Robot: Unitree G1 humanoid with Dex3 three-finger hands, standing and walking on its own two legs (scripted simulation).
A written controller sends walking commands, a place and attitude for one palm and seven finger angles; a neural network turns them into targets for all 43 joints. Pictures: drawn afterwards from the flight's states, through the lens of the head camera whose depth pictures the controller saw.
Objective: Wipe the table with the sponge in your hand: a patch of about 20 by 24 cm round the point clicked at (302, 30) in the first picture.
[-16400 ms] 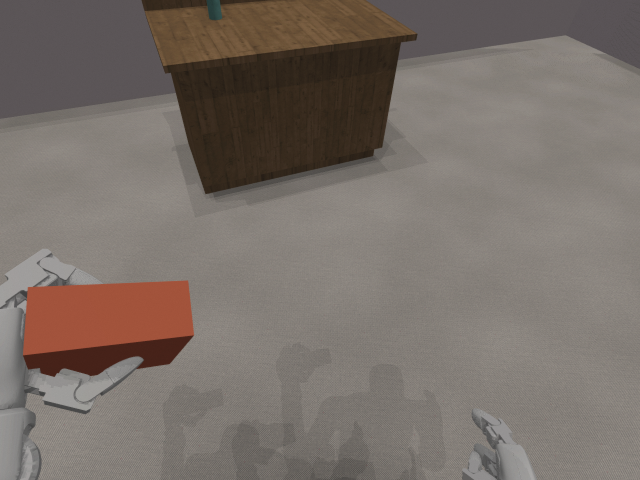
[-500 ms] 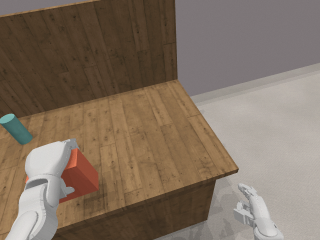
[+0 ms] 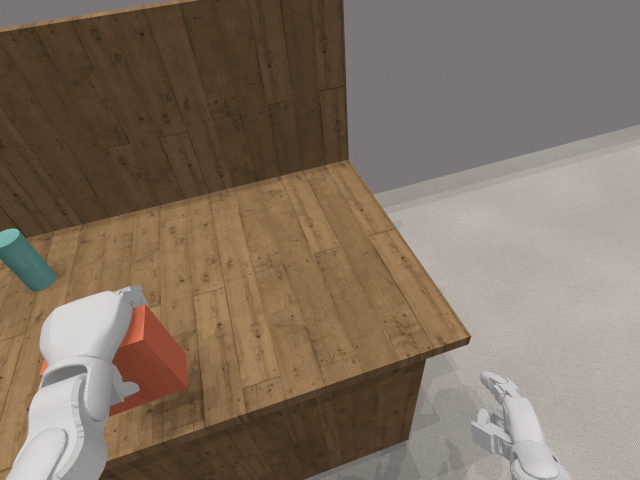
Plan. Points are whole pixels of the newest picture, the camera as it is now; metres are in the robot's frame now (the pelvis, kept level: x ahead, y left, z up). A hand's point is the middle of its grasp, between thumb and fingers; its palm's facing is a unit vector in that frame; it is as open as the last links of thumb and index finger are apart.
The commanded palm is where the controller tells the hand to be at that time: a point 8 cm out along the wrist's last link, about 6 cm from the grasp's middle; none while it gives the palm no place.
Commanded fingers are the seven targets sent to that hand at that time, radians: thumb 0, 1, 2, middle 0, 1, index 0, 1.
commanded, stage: move the sponge above the wiping area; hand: left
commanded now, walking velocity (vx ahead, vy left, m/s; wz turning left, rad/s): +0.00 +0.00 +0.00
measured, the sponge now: (131, 371) +0.21 +0.30 +0.03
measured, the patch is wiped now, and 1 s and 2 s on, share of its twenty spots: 0.00 0.00 0.00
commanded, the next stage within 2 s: lower the sponge onto the table in 2.00 s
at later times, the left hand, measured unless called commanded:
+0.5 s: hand (125, 344) +0.23 +0.30 +0.06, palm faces -0.03 -0.10 -0.99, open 9.6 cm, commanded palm +0.21 +0.30 +0.12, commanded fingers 0.00 0.10 1.30 -1.20 -1.60 -1.20 -1.60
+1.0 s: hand (127, 346) +0.24 +0.31 +0.04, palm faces -0.07 -0.09 -0.99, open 9.6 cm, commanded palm +0.22 +0.31 +0.10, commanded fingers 0.00 0.10 1.30 -1.20 -1.60 -1.20 -1.60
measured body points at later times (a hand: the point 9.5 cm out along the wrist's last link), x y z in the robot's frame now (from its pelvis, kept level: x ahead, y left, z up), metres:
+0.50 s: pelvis +0.00 +0.01 +0.00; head -0.01 -0.03 +0.45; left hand +0.23 +0.30 +0.11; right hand +0.24 -0.20 -0.09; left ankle +0.04 +0.12 -0.74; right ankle -0.01 -0.10 -0.74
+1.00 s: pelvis +0.01 +0.00 +0.00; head +0.01 -0.03 +0.45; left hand +0.24 +0.31 +0.09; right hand +0.25 -0.21 -0.10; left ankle +0.04 +0.12 -0.74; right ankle -0.01 -0.10 -0.74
